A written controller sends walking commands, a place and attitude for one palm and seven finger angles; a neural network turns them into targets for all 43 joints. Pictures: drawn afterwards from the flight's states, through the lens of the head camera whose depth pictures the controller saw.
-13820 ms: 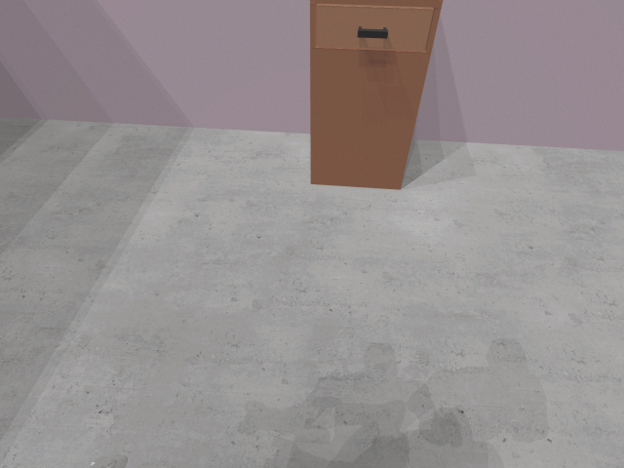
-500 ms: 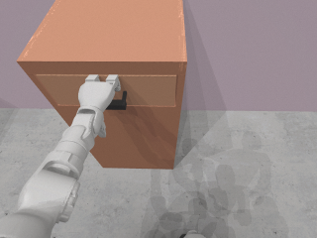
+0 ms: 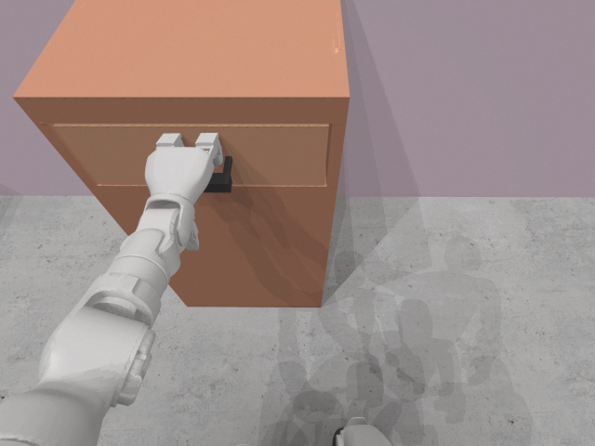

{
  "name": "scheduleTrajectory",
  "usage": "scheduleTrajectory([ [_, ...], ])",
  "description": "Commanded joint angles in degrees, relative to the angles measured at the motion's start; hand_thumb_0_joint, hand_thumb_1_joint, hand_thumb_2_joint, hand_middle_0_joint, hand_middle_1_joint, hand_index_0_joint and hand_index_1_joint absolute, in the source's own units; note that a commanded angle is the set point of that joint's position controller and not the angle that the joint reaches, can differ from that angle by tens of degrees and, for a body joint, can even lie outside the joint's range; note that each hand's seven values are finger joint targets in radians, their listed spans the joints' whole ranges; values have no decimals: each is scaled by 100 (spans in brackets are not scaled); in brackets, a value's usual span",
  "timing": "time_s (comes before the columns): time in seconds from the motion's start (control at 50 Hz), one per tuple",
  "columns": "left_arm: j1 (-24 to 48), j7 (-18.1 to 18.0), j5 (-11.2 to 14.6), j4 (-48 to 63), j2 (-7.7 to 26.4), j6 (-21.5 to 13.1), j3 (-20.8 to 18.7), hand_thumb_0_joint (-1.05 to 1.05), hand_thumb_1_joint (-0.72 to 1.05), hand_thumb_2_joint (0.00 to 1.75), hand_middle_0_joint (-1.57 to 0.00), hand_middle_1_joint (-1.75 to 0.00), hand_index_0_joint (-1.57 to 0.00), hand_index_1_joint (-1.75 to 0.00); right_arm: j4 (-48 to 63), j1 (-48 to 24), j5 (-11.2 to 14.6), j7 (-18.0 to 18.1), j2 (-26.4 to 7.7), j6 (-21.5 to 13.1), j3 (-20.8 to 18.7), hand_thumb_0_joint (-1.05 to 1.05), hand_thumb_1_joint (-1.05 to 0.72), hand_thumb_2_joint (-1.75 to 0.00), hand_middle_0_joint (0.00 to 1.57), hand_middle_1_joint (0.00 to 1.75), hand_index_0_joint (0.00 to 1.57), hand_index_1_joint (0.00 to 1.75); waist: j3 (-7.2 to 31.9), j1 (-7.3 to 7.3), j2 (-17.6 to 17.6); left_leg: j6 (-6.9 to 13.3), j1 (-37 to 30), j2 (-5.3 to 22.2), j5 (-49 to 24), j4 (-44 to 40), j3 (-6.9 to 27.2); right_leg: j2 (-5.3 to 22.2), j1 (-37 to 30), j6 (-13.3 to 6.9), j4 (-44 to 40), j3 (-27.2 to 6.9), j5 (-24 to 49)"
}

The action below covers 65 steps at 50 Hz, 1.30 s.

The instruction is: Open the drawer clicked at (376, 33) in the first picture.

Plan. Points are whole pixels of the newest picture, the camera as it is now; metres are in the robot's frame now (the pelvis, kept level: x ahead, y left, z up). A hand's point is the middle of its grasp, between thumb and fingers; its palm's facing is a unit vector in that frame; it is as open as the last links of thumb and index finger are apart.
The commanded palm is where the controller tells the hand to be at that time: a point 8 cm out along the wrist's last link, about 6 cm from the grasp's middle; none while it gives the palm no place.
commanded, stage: lower the fingers behind the handle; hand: left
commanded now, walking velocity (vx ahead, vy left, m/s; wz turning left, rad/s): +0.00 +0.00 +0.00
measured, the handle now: (198, 172) +0.52 +0.14 +0.01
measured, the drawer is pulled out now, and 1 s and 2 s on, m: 0.00 0.00 0.00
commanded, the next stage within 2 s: lift the fingers back up to retry in 0.62 s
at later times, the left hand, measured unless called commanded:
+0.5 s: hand (193, 194) +0.48 +0.14 +0.02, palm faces -0.01 +0.00 -1.00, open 13.8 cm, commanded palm +0.46 +0.16 +0.05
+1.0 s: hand (193, 192) +0.48 +0.14 +0.02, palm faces -0.05 -0.01 -1.00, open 13.8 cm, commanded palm +0.46 +0.15 +0.09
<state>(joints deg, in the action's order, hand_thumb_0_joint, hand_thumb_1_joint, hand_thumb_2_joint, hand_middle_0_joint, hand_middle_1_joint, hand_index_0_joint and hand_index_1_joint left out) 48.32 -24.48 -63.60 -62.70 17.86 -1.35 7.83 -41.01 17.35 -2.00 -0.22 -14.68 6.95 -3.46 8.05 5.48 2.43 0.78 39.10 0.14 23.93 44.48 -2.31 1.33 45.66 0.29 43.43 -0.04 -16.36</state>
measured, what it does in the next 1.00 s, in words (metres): stands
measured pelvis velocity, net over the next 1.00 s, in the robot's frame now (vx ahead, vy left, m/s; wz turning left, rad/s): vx -0.02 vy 0.00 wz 0.00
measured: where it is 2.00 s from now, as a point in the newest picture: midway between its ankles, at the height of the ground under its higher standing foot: outside the picture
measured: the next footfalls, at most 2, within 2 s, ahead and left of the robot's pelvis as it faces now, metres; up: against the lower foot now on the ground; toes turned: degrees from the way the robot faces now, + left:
none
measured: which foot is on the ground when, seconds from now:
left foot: down 0.00-1.00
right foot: down 0.00-1.00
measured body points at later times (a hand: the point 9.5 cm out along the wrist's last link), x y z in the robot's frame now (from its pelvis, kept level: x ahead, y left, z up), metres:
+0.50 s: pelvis -0.02 +0.00 -0.01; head +0.08 -0.01 +0.42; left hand +0.47 +0.14 +0.07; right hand +0.00 -0.27 -0.15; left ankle -0.04 +0.11 -0.70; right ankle +0.04 -0.12 -0.70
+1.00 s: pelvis -0.02 +0.00 -0.01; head +0.08 -0.02 +0.43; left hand +0.47 +0.14 +0.08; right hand -0.01 -0.27 -0.14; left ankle -0.04 +0.11 -0.70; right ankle +0.04 -0.12 -0.70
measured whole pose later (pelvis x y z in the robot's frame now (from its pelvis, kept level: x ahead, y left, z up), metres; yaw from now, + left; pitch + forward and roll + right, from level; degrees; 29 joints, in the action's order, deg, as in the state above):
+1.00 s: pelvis -0.02 +0.00 -0.01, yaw +0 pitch +19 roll +1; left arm 51.6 -20.6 -61.5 -63.4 20.4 -0.3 7.9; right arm -39.3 19.6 -0.9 1.3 -15.0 5.4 -2.5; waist 6.7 7.4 3.4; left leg 1.2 42.4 0.0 23.4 46.9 -2.7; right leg 1.4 48.6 0.6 44.8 -0.6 -15.1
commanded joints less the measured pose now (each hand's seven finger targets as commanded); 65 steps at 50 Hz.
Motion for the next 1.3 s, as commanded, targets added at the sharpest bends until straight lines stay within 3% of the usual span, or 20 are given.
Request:
scheduleTrajectory([
  [0.0,2280,-77,41,551,1080,286,-207,0,-50,30,-30,-120,-30,-120,360,572,7,99,-837,-109,-233,0,-90,-90,20,30,20,30,1926,251,-468,121,-282,-214,-1529,-456,-11,-237,-1729,-211,-363,82,1312],
  [0.22,2129,164,96,172,1185,349,-178,0,-50,30,-30,-120,-30,-120,448,681,60,168,-882,-177,-159,0,-90,-90,20,30,20,30,1745,294,-565,146,233,-213,-859,-286,-19,-220,-1369,-195,-255,49,640],
  [0.28,2175,192,125,257,1268,305,-224,0,-50,30,-30,-120,-30,-120,501,709,60,181,-888,-187,-155,0,-90,-90,20,30,20,30,1905,266,-481,149,222,-215,-776,-250,5,-221,-1323,-199,-207,54,501],
  [0.32,2285,191,149,231,1318,304,-239,0,-50,30,-30,-120,-30,-120,489,715,73,207,-901,-209,-152,0,-90,-90,20,30,20,30,1761,352,-618,169,325,-204,-635,-217,1,-219,-1234,-174,-238,37,367],
  [0.4,2361,189,153,248,1368,287,-232,0,-50,30,-30,-120,-30,-120,500,764,73,216,-897,-237,-137,0,-90,-90,20,30,20,30,1914,336,-492,170,370,-212,-579,-182,19,-215,-1228,-178,-187,26,305],
  [0.52,2547,184,158,20,1540,360,-275,0,-50,30,-30,-120,-30,-120,476,789,109,247,-954,-271,-99,0,-90,-90,20,30,20,30,1653,419,-643,191,608,-222,-226,-173,40,-212,-1019,-154,-232,19,-113],
  [0.56,2658,190,159,59,1629,381,-333,0,-50,30,-30,-120,-30,-120,470,789,92,252,-972,-270,-94,0,-90,-90,20,30,20,30,1803,423,-544,193,562,-224,-298,-143,35,-208,-1030,-161,-193,18,-33],
  [0.6,2693,193,136,44,1357,406,-117,0,-50,30,-30,-120,-30,-120,477,844,88,245,-935,-287,-113,0,-90,-90,20,30,20,30,1881,476,-487,188,488,-217,-370,-131,45,-215,-987,-154,-174,40,47],
  [0.68,2709,207,137,93,1477,391,-228,0,-50,30,-30,-120,-30,-120,477,869,80,230,-957,-270,-108,0,-90,-90,20,30,20,30,1957,443,-475,181,465,-201,-461,-111,77,-220,-997,-166,-115,53,134],
  [0.7,2669,215,152,115,1284,381,-105,0,-50,30,-30,-120,-30,-120,498,859,84,220,-921,-280,-115,0,-90,-90,20,30,20,30,1964,423,-418,174,452,-212,-453,-123,64,-222,-1016,-167,-124,54,138],
  [0.78,3010,192,167,575,1556,298,-254,0,-50,30,-30,-120,-30,-120,560,834,94,240,-919,-280,-134,0,-90,-90,20,30,20,30,2243,374,-317,185,186,-217,-437,-247,94,-222,-1259,-158,-235,30,101],
  [0.86,3119,149,212,1017,1457,153,-274,0,-50,30,-30,-120,-30,-120,583,812,75,238,-876,-289,-174,0,-90,-90,20,30,20,30,2529,311,-201,167,-322,-196,-848,-371,169,-248,-1481,-191,-298,70,432],
  [0.9,3140,111,239,1128,1309,82,-187,0,-50,30,-30,-120,-30,-120,561,816,78,231,-852,-295,-190,0,-90,-90,20,30,20,30,2410,335,-235,168,-476,-178,-925,-462,183,-254,-1541,-185,-408,81,498],
  [0.94,3267,54,226,1238,1465,42,-280,0,-50,30,-30,-120,-30,-120,535,767,83,256,-869,-291,-186,0,-90,-90,20,30,20,30,2286,355,-345,178,-507,-184,-903,-551,179,-248,-1638,-169,-513,55,494],
  [0.96,3392,19,224,1378,1470,2,-294,0,-50,30,-30,-120,-30,-120,535,747,71,259,-859,-300,-194,0,-90,-90,20,30,20,30,2359,335,-196,168,-647,-188,-1058,-578,178,-244,-1678,-189,-529,60,607],
  [1.1,3295,-75,189,2205,1298,-111,-275,0,-50,30,-30,-120,-30,-120,510,677,17,216,-775,-217,-272,0,-90,-90,20,30,20,30,2869,150,61,83,-1566,-159,-2387,-703,192,-271,-2220,-237,-552,163,1682],
  [1.16,3037,-46,237,2464,1405,-86,-434,0,-50,30,-30,-120,-30,-120,527,555,20,190,-744,-137,-275,0,-90,-90,20,30,20,30,2871,34,-58,71,-1735,-163,-2927,-752,147,-274,-2614,-242,-602,171,2169],
  [1.2,2828,8,252,2432,1155,16,-257,0,-50,30,-30,-120,-30,-120,504,470,44,174,-716,-83,-284,0,-90,-90,20,30,20,30,2599,39,-62,52,-1791,-147,-3026,-856,130,-271,-2623,-233,-680,213,2252],
  [1.24,2815,54,245,2529,1197,111,-280,0,-50,30,-30,-120,-30,-120,495,393,63,160,-711,-44,-273,0,-90,-90,20,30,20,30,2491,-16,-131,50,-1883,-136,-3146,-955,124,-273,-2752,-236,-739,224,2337],
  [1.28,2679,162,286,2819,1197,151,-278,0,-50,30,-30,-120,-30,-120,557,276,76,147,-673,-12,-268,0,-90,-90,20,30,20,30,2672,-135,55,39,-2117,-142,-3521,-1002,95,-254,-3002,-241,-763,196,2617],
])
